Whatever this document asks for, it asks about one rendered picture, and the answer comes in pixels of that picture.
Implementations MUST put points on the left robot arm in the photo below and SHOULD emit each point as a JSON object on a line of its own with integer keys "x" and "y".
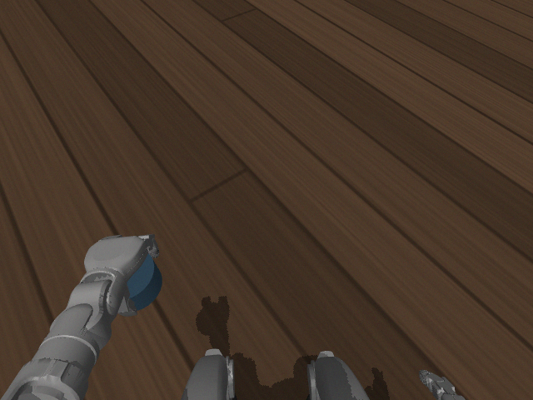
{"x": 61, "y": 366}

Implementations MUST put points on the right robot hand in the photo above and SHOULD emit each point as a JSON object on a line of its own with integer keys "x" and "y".
{"x": 441, "y": 388}

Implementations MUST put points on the tin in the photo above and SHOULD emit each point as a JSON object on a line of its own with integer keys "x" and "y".
{"x": 145, "y": 284}

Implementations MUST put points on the left robot hand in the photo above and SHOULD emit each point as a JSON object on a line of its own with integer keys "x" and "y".
{"x": 125, "y": 255}

